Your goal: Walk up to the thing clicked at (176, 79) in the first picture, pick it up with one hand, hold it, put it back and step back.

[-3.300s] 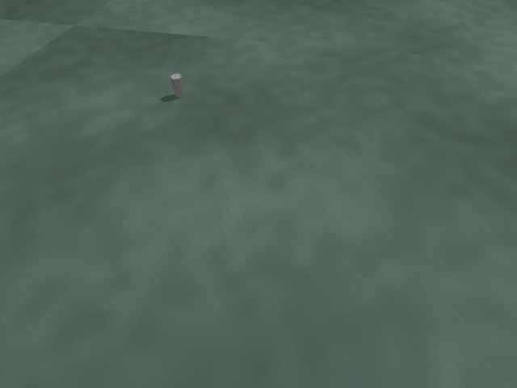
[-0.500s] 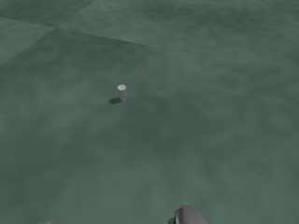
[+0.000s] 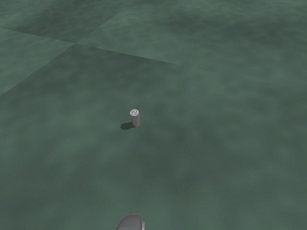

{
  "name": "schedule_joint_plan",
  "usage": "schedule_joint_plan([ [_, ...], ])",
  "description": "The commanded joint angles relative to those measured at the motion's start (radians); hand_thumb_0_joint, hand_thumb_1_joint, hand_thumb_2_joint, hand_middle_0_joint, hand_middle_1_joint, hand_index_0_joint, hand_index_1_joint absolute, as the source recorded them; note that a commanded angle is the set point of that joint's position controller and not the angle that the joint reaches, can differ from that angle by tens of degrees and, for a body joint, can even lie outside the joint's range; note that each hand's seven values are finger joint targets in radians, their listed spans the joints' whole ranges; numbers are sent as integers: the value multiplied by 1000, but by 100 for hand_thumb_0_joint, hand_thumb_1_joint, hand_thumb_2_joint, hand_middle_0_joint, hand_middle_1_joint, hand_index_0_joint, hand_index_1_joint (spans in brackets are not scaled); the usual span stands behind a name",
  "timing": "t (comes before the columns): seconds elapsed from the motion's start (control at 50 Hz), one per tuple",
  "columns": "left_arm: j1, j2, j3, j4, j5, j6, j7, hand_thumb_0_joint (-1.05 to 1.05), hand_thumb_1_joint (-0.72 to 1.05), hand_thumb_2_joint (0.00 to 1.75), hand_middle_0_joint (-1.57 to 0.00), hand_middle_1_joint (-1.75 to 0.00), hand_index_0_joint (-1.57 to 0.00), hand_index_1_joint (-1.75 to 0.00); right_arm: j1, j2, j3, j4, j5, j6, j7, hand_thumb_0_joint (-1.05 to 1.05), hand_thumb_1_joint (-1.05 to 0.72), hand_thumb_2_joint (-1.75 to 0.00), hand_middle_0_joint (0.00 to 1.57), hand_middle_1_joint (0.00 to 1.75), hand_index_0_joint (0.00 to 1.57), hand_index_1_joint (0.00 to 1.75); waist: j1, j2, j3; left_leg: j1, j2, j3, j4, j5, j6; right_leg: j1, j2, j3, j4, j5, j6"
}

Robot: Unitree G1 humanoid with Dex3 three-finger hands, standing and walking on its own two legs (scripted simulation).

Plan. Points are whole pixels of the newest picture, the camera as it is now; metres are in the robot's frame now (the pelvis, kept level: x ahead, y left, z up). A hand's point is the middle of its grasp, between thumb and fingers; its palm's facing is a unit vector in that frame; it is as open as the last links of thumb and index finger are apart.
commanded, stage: walk up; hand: left
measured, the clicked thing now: (135, 118) +1.08 +0.24 -0.70
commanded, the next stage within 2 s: none
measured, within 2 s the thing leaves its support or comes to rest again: neither
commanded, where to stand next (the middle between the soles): +0.72 +0.02 m, yaw +0 degrees
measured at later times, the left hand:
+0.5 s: hand (72, 192) +0.27 +0.31 -0.14, palm faces -0.04 -0.94 -0.33, open 7.4 cm
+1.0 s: hand (94, 152) +0.41 +0.26 -0.13, palm faces +0.02 -0.92 -0.39, open 7.4 cm
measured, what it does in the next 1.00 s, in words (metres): walks ahead: left foot, then right foot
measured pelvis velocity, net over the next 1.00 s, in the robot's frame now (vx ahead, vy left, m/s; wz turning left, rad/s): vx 0.37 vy -0.01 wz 0.02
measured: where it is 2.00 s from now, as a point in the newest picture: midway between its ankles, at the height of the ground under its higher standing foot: (160, 166)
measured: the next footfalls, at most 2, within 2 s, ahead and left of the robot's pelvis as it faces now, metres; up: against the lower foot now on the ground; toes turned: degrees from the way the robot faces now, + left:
left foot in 0.16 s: +0.24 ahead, +0.15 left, +0.00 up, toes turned +6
right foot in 0.66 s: +0.42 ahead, -0.12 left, +0.00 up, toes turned -5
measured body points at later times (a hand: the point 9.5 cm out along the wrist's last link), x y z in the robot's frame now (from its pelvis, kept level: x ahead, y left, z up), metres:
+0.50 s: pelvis +0.20 +0.04 +0.00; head +0.21 +0.05 +0.45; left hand +0.27 +0.36 -0.12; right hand +0.27 -0.28 -0.10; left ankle +0.20 +0.14 -0.74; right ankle +0.32 -0.13 -0.69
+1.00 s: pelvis +0.37 -0.01 +0.00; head +0.37 -0.03 +0.45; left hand +0.41 +0.31 -0.10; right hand +0.43 -0.33 -0.13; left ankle +0.46 +0.15 -0.69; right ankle +0.38 -0.12 -0.74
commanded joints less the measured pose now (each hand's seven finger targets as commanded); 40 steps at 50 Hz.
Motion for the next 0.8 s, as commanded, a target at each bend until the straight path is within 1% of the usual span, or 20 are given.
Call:
schedule_joint_plan([
  [0.0,-38,293,89,-90,0,-27,21,0,90,90,-20,-30,-20,-30,-124,-148,-41,-118,-10,-42,3,0,-90,-90,20,30,20,30,11,-154,75,-16,46,22,-165,9,14,-33,-296,169,-151,43,-109],
  [0.08,-20,303,83,-89,2,-13,22,0,90,90,-20,-30,-20,-30,-130,-151,-46,-118,-7,-51,2,0,-90,-90,20,30,20,30,11,-141,36,140,13,96,-226,-58,53,-47,-306,156,-51,152,-133],
  [0.12,-35,293,70,-93,0,-7,25,0,90,90,-20,-30,-20,-30,8,-177,-60,-79,-13,-60,-10,0,-90,-90,20,30,20,30,-73,-63,-25,374,-32,118,-291,-63,76,-122,-250,89,175,307,-104],
  [0.14,4,237,47,-98,-2,-2,26,0,90,90,-20,-30,-20,-30,169,-235,-83,-36,-29,-67,-25,0,-90,-90,20,30,20,30,-135,80,-133,603,2,33,-307,-158,124,-234,-182,50,457,297,-64],
  [0.16,67,142,22,-106,-14,3,22,0,90,90,-20,-30,-20,-30,226,-314,-107,-49,-37,-72,-42,0,-90,-90,20,30,20,30,-129,320,-191,763,231,-340,-382,-288,183,-475,-52,23,723,-143,-7],
  [0.18,82,217,40,-94,-21,12,31,0,90,90,-20,-30,-20,-30,190,-344,-107,-80,-6,-75,-47,0,-90,-90,20,30,20,30,-121,212,-193,788,355,-669,-522,-358,272,-608,27,101,815,-302,-4],
  [0.2,21,281,43,-80,-10,18,39,0,90,90,-20,-30,-20,-30,161,-330,-113,-81,17,-72,-46,0,-90,-90,20,30,20,30,-126,124,-150,731,371,-646,-516,-318,307,-634,-49,183,867,-273,-17],
  [0.24,-2,258,34,-66,-19,10,29,0,90,90,-20,-30,-20,-30,91,-248,-73,-101,24,-73,-61,0,-90,-90,20,30,20,30,-88,-7,-56,557,263,-307,-496,39,195,-540,-77,273,828,-130,-8],
  [0.28,53,228,30,-43,-31,21,19,0,90,90,-20,-30,-20,-30,73,-211,-54,-103,31,-85,-66,0,-90,-90,20,30,20,30,-50,18,-32,487,205,-127,-487,251,151,-483,-95,250,756,-65,8],
  [0.3,66,220,31,-34,-29,30,16,0,90,90,-20,-30,-20,-30,59,-208,-53,-105,30,-90,-65,0,-90,-90,20,30,20,30,-36,36,-20,429,198,-92,-498,242,168,-448,-93,236,753,-44,23],
  [0.42,-58,209,36,-71,-8,39,-15,0,90,90,-20,-30,-20,-30,22,-229,-63,-138,12,-100,-58,0,-90,-90,20,30,20,30,-52,59,74,355,203,-28,-608,-70,243,-504,-152,165,506,54,62],
  [0.56,-142,198,47,-72,-2,17,-28,0,90,90,-20,-30,-20,-30,15,-241,-65,-143,10,-84,-48,0,-90,-90,20,30,20,30,-53,58,35,338,180,-3,-516,-131,208,-316,-115,90,231,122,29],
  [0.58,-127,201,50,-59,-1,13,-25,0,90,90,-20,-30,-20,-30,23,-238,-66,-146,9,-79,-49,0,-90,-90,20,30,20,30,-44,34,12,335,181,-2,-463,-98,197,-253,-99,75,201,107,23],
  [0.62,3,242,69,-19,4,-5,-6,0,90,90,-20,-30,-20,-30,29,-195,-47,-155,8,-74,-52,0,-90,-90,20,30,20,30,29,-86,-72,300,128,50,-207,13,155,-39,-83,95,137,75,1],
  [0.64,88,291,87,1,10,-15,6,0,90,90,-20,-30,-20,-30,83,-135,-26,-153,10,-75,-50,0,-90,-90,20,30,20,30,57,-257,-140,212,39,128,37,-46,122,93,-153,204,50,-56,-21],
  [0.66,110,364,104,-18,8,-21,19,0,90,90,-20,-30,-20,-30,137,-75,-2,-162,11,-73,-46,0,-90,-90,20,30,20,30,47,-421,-152,24,-75,137,233,-380,68,182,-378,579,-47,-155,-78],
  [0.68,79,383,102,-23,-4,-13,19,0,90,90,-20,-30,-20,-30,107,-179,-27,-139,8,-60,-55,0,-90,-90,20,30,20,30,57,-312,-97,-86,-82,88,330,-421,53,167,-460,758,-120,-207,-183],
  [0.7,48,373,96,-40,-14,-8,21,0,90,90,-20,-30,-20,-30,74,-216,-37,-127,4,-55,-63,0,-90,-90,20,30,20,30,51,-265,-67,-93,-32,38,364,-404,53,103,-472,753,-114,-182,-227],
  [0.74,-11,308,77,-57,-24,-8,29,0,90,90,-20,-30,-20,-30,67,-196,-37,-98,23,-52,-57,0,-90,-90,20,30,20,30,17,-211,-9,-49,-4,-35,346,-292,54,-11,-364,498,-109,-19,-158],
  [0.78,-62,278,61,-67,-23,-12,31,0,90,90,-20,-30,-20,-30,115,-170,-33,-70,19,-39,-46,0,-90,-90,20,30,20,30,-27,-237,13,28,-2,-15,276,-219,51,-108,-281,335,-109,58,-95],
])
